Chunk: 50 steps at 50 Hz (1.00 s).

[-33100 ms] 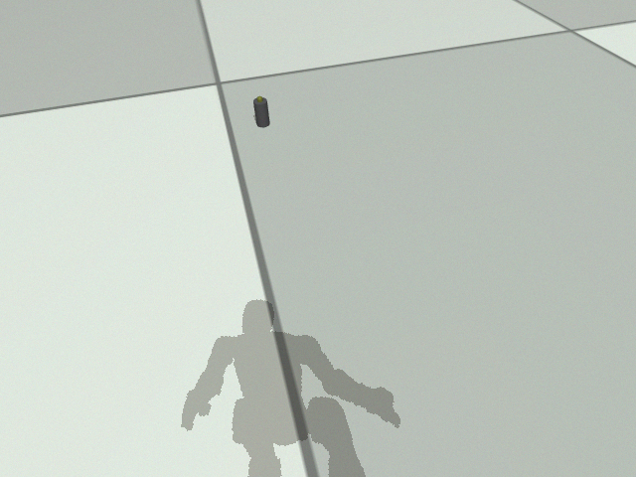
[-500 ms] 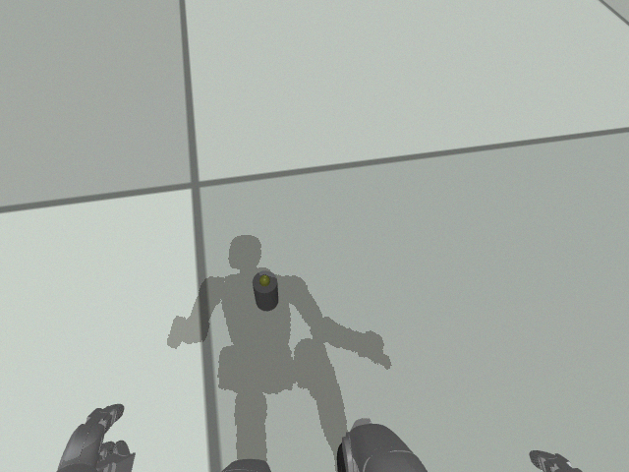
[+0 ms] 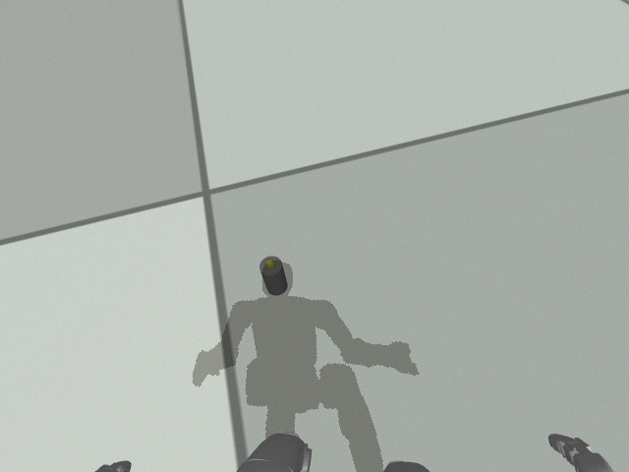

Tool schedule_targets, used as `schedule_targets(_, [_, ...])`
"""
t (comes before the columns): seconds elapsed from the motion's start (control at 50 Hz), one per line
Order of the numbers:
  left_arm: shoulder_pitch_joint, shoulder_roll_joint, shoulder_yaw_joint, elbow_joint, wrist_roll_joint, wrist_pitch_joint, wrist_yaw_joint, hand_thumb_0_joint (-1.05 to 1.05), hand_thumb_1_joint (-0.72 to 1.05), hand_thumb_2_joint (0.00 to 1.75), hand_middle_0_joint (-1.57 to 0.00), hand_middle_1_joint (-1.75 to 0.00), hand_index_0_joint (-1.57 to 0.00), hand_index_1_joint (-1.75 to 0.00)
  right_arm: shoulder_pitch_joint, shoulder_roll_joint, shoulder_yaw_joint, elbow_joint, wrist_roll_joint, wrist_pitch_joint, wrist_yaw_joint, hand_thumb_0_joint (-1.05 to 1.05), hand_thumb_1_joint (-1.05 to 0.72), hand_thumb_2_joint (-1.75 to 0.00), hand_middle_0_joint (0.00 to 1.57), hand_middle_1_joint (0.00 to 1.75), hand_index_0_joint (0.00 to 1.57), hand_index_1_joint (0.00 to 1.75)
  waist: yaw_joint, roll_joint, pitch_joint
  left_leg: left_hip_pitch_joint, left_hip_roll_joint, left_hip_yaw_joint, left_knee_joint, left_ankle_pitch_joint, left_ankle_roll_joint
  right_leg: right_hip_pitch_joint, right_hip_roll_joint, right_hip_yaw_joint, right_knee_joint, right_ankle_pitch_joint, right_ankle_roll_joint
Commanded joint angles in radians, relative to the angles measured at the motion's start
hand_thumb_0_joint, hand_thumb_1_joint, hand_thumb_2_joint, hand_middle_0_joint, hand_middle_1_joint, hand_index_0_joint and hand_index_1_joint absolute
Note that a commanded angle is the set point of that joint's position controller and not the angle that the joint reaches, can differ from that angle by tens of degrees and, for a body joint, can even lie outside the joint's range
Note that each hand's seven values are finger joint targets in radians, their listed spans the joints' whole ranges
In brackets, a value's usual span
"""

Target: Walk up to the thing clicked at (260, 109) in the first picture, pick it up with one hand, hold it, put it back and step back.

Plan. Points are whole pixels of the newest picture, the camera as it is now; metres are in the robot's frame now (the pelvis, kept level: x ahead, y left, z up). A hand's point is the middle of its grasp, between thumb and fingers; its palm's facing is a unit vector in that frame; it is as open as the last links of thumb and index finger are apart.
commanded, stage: step back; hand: left
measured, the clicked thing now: (273, 274) +0.76 +0.23 -0.68
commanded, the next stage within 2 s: stand in 1.78 s
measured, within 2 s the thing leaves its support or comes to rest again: neither
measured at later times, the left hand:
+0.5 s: hand out of the picture -0.10 +0.25 -0.16, palm faces +0.03 -0.93 -0.38, open 7.4 cm
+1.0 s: hand out of the picture -0.25 +0.24 -0.14, palm faces +0.14 -0.90 -0.42, open 7.4 cm
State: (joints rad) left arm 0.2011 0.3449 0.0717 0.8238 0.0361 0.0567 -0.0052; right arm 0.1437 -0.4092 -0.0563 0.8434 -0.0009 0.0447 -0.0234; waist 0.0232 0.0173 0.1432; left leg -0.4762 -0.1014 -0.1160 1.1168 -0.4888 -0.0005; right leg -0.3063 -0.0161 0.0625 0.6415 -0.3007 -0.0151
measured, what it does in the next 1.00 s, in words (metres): walks backwards: left foot, then right foot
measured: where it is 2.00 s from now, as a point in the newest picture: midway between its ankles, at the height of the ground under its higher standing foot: outside the picture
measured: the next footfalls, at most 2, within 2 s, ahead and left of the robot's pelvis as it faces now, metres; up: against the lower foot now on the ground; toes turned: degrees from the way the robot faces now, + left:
left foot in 0.18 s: -0.06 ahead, +0.11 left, +0.00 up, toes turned +3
right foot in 0.58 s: -0.21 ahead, -0.18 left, +0.00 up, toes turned +3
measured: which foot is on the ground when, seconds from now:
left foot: up 0.00-0.16, down 0.18-0.62, up 0.64-0.90, down 0.92-1.00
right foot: down 0.00-0.22, up 0.24-0.56, down 0.58-0.96, up 0.98-1.00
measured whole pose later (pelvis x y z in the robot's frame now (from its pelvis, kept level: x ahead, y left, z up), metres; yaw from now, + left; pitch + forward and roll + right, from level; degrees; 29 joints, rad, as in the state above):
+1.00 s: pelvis -0.31 -0.05 +0.00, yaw +6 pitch -3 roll +2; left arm 0.21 0.41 0.08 0.90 0.04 0.03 0.00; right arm 0.29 -0.36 -0.06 0.99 -0.05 0.01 0.02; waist 0.02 -0.04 0.05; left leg -0.19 -0.05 -0.01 0.59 -0.35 0.02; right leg -0.38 -0.07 0.01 0.80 -0.45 -0.02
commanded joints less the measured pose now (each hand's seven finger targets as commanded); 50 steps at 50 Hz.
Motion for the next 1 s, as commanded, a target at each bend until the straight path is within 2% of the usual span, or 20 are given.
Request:
schedule_targets(0.0, [-0.067,0.251,0.080,-0.135,0.012,-0.034,0.027,0.00,0.90,0.90,-0.20,-0.30,-0.20,-0.30,0.041,-0.152,-0.035,-0.075,-0.001,-0.036,-0.021,0.00,-0.90,-0.90,0.20,0.30,0.20,0.30,0.011,-0.176,-0.140,-0.007,-0.011,0.015,-0.019,-0.021,-0.015,0.112,-0.162,0.137,-0.163,0.430,-0.179])
schedule_targets(0.1, [-0.042,0.248,0.074,-0.150,0.005,-0.021,0.039,0.00,0.90,0.90,-0.20,-0.30,-0.20,-0.30,0.080,-0.139,-0.037,-0.072,-0.014,-0.046,-0.019,0.00,-0.90,-0.90,0.20,0.30,0.20,0.30,0.017,-0.241,-0.217,0.034,0.077,0.072,-0.407,-0.023,-0.007,0.301,-0.226,0.176,-0.088,0.543,-0.198])
schedule_targets(0.16, [-0.097,0.240,0.053,-0.172,-0.016,0.003,0.027,0.00,0.90,0.90,-0.20,-0.30,-0.20,-0.30,0.172,-0.159,-0.055,-0.024,-0.028,-0.050,-0.015,0.00,-0.90,-0.90,0.20,0.30,0.20,0.30,-0.036,-0.145,-0.226,0.267,0.088,0.071,-0.718,0.316,0.024,0.096,-0.164,0.125,0.018,0.321,-0.109])
schedule_targets(0.2, [-0.080,0.186,0.046,-0.173,-0.021,0.007,0.030,0.00,0.90,0.90,-0.20,-0.30,-0.20,-0.30,0.083,-0.312,-0.083,-0.053,-0.055,-0.047,-0.007,0.00,-0.90,-0.90,0.20,0.30,0.20,0.30,-0.003,0.188,-0.173,0.315,0.432,-0.387,-0.782,0.497,0.175,-0.245,0.098,-0.016,0.336,-0.281,-0.012])
schedule_targets(0.22, [-0.131,0.239,0.069,-0.173,-0.009,0.008,0.043,0.00,0.90,0.90,-0.20,-0.30,-0.20,-0.30,0.060,-0.376,-0.097,-0.076,-0.047,-0.048,-0.006,0.00,-0.90,-0.90,0.20,0.30,0.20,0.30,-0.067,0.243,-0.162,0.125,0.548,-0.504,-0.817,0.491,0.305,-0.147,0.089,0.102,0.516,-0.377,0.004])
schedule_targets(0.24, [-0.119,0.267,0.076,-0.155,-0.008,0.009,0.042,0.00,0.90,0.90,-0.20,-0.30,-0.20,-0.30,0.000,-0.342,-0.094,-0.080,-0.045,-0.058,-0.014,0.00,-0.90,-0.90,0.20,0.30,0.20,0.30,-0.033,0.193,-0.114,0.057,0.549,-0.471,-0.819,0.479,0.320,-0.116,0.070,0.163,0.635,-0.320,0.000])
schedule_targets(0.3, [-0.021,0.235,0.074,-0.091,-0.029,0.013,0.028,0.00,0.90,0.90,-0.20,-0.30,-0.20,-0.30,-0.086,-0.208,-0.052,-0.097,-0.049,-0.057,-0.018,0.00,-0.90,-0.90,0.20,0.30,0.20,0.30,0.041,0.086,-0.098,0.119,0.327,-0.106,-0.744,0.557,0.191,-0.173,0.140,0.153,0.724,-0.175,-0.002])
schedule_targets(0.44, [-0.037,0.210,0.049,-0.095,-0.013,-0.019,0.025,0.00,0.90,0.90,-0.20,-0.30,-0.20,-0.30,0.050,-0.207,-0.061,-0.080,-0.032,-0.038,-0.014,0.00,-0.90,-0.90,0.20,0.30,0.20,0.30,-0.054,0.155,-0.208,0.467,0.352,-0.087,-0.621,0.694,0.262,-0.177,0.055,0.044,0.297,-0.239,0.067])
schedule_targets(0.54, [0.131,0.208,0.051,0.010,-0.013,-0.033,0.017,0.00,0.90,0.90,-0.20,-0.30,-0.20,-0.30,-0.030,-0.253,-0.063,-0.101,-0.026,-0.001,0.001,0.00,-0.90,-0.90,0.20,0.30,0.20,0.30,0.012,0.207,-0.290,0.295,0.307,-0.032,-0.546,0.539,0.177,0.144,0.046,-0.091,-0.211,0.003,0.006])
schedule_targets(0.56, [0.150,0.237,0.060,0.028,-0.004,-0.035,0.017,0.00,0.90,0.90,-0.20,-0.30,-0.20,-0.30,-0.044,-0.220,-0.053,-0.104,-0.018,0.002,0.004,0.00,-0.90,-0.90,0.20,0.30,0.20,0.30,0.017,0.133,-0.270,0.183,0.263,-0.017,-0.494,0.403,0.124,0.179,0.019,-0.023,-0.213,0.040,-0.013])
schedule_targets(0.58, [0.143,0.309,0.080,0.016,0.011,-0.039,0.016,0.00,0.90,0.90,-0.20,-0.30,-0.20,-0.30,-0.042,-0.161,-0.039,-0.122,-0.013,0.001,0.004,0.00,-0.90,-0.90,0.20,0.30,0.20,0.30,0.015,-0.086,-0.225,-0.023,0.136,0.015,-0.348,0.163,0.059,0.186,-0.135,0.250,-0.248,-0.020,-0.063])
schedule_targets(0.6, [0.051,0.416,0.105,-0.024,0.012,-0.031,0.014,0.00,0.90,0.90,-0.20,-0.30,-0.20,-0.30,-0.076,-0.150,-0.044,-0.142,-0.012,0.000,-0.011,0.00,-0.90,-0.90,0.20,0.30,0.20,0.30,0.045,-0.265,-0.158,-0.062,0.006,0.024,-0.142,-0.092,-0.001,-0.036,-0.346,0.450,-0.344,-0.115,-0.218])
schedule_targets(0.62, [-0.046,0.450,0.106,-0.064,0.013,-0.036,0.022,0.00,0.90,0.90,-0.20,-0.30,-0.20,-0.30,-0.075,-0.195,-0.067,-0.128,-0.012,0.005,-0.020,0.00,-0.90,-0.90,0.20,0.30,0.20,0.30,0.040,-0.310,-0.077,0.003,0.059,-0.052,0.021,-0.116,-0.016,-0.240,-0.444,0.570,-0.407,-0.152,-0.297])
schedule_targets(0.7, [-0.143,0.280,0.071,-0.064,0.010,-0.054,0.033,0.00,0.90,0.90,-0.20,-0.30,-0.20,-0.30,0.043,-0.167,-0.047,-0.038,-0.009,-0.005,-0.003,0.00,-0.90,-0.90,0.20,0.30,0.20,0.30,-0.047,-0.137,-0.069,-0.016,-0.015,-0.045,0.081,0.072,-0.011,-0.082,-0.169,0.121,-0.231,0.050,-0.144])
schedule_targets(0.82, [0.011,0.302,0.089,-0.027,0.022,-0.071,0.020,0.00,0.90,0.90,-0.20,-0.30,-0.20,-0.30,0.006,-0.168,-0.042,-0.029,-0.032,-0.047,0.017,0.00,-0.90,-0.90,0.20,0.30,0.20,0.30,0.065,-0.233,-0.138,-0.046,0.087,0.060,-0.364,-0.061,-0.032,0.218,-0.229,0.234,-0.272,-0.364,-0.181])
schedule_targets(0.88, [-0.053,0.323,0.080,-0.029,0.009,-0.055,0.009,0.00,0.90,0.90,-0.20,-0.30,-0.20,-0.30,0.124,-0.153,-0.051,0.036,-0.038,-0.066,0.023,0.00,-0.90,-0.90,0.20,0.30,0.20,0.30,-0.015,-0.234,-0.139,0.283,0.086,0.116,-0.761,0.061,0.020,0.027,-0.225,0.164,-0.207,-0.291,-0.139])
schedule_targets(0.9, [-0.010,0.261,0.056,-0.023,0.010,-0.049,0.008,0.00,0.90,0.90,-0.20,-0.30,-0.20,-0.30,0.151,-0.171,-0.067,0.067,-0.040,-0.074,0.021,0.00,-0.90,-0.90,0.20,0.30,0.20,0.30,-0.012,-0.094,-0.145,0.411,0.075,0.064,-0.809,0.114,0.026,-0.059,-0.151,0.084,-0.072,-0.261,-0.097])
schedule_targets(0.94, [-0.040,0.188,0.036,-0.030,-0.015,-0.055,0.010,0.00,0.90,0.90,-0.20,-0.30,-0.20,-0.30,0.115,-0.309,-0.085,0.039,-0.059,-0.083,0.014,0.00,-0.90,-0.90,0.20,0.30,0.20,0.30,-0.030,0.182,-0.086,0.385,0.426,-0.512,-0.935,-0.335,0.181,-0.385,0.017,-0.100,0.226,-0.245,0.007])
schedule_targets(0.96, [-0.132,0.291,0.064,-0.024,0.000,-0.062,0.011,0.00,0.90,0.90,-0.20,-0.30,-0.20,-0.30,0.091,-0.343,-0.090,0.038,-0.042,-0.082,0.020,0.00,-0.90,-0.90,0.20,0.30,0.20,0.30,-0.065,0.132,0.024,0.124,0.484,-0.572,-0.984,-0.485,0.266,-0.273,-0.053,0.020,0.282,-0.256,0.004])
schedule_targets(0.98, [-0.114,0.306,0.067,-0.014,-0.008,-0.067,0.000,0.00,0.90,0.90,-0.20,-0.30,-0.20,-0.30,0.014,-0.304,-0.081,0.023,-0.043,-0.087,0.020,0.00,-0.90,-0.90,0.20,0.30,0.20,0.30,-0.020,0.087,0.060,0.062,0.451,-0.453,-0.957,-0.397,0.254,-0.186,-0.059,0.016,0.299,-0.215,-0.004])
